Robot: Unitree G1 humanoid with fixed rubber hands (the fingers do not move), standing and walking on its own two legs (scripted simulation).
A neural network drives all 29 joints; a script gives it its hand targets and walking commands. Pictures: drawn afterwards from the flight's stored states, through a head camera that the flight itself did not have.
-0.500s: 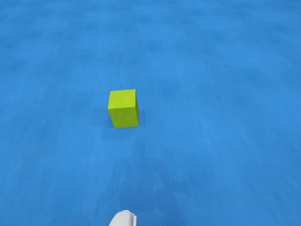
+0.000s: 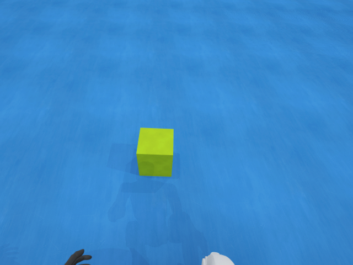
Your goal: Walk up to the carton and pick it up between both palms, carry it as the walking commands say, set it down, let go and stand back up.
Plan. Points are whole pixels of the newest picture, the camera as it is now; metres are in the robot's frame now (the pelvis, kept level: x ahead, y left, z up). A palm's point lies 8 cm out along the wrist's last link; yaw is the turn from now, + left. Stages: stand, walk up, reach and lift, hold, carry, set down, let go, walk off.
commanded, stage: walk up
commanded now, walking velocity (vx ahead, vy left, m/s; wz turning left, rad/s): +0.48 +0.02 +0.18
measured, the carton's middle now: (156, 152) +0.87 +0.07 -0.66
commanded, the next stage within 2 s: none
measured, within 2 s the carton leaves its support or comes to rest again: neither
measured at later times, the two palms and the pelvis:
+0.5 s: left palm out of the picture +0.17 +0.23 -0.11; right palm (271, 230) +0.25 -0.28 -0.15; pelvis +0.20 -0.03 +0.00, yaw +3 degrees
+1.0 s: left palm (67, 238) +0.24 +0.28 -0.16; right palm (225, 198) +0.33 -0.16 -0.13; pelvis +0.25 +0.06 -0.01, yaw +3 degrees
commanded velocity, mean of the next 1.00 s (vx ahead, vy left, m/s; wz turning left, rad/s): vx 0.20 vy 0.09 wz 0.05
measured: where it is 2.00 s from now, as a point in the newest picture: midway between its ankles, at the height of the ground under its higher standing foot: (150, 247)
